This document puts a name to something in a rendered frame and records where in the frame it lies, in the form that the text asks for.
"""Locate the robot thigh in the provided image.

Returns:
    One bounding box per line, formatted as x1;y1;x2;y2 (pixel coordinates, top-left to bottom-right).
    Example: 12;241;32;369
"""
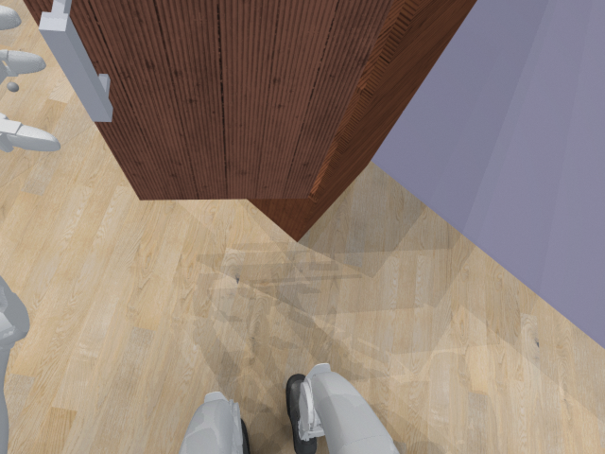
179;399;243;454
300;372;400;454

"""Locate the robot left thigh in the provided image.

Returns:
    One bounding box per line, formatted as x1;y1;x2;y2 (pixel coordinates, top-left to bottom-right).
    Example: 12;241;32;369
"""
179;399;243;454

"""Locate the left robot hand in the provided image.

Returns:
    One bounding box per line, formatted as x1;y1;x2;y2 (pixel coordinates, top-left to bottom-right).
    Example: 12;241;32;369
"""
0;5;61;152

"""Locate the handle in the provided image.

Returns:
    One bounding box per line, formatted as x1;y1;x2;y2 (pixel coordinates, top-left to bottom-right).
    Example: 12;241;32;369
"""
39;0;113;122

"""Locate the robot right thigh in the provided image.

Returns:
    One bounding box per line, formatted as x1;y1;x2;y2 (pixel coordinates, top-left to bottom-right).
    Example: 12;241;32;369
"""
300;372;400;454

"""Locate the robot left upper arm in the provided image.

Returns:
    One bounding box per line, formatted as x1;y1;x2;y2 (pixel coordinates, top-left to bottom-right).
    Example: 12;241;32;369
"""
0;275;30;454

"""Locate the cupboard door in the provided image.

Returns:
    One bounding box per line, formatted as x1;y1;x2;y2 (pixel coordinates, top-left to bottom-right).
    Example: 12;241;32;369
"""
23;0;394;201

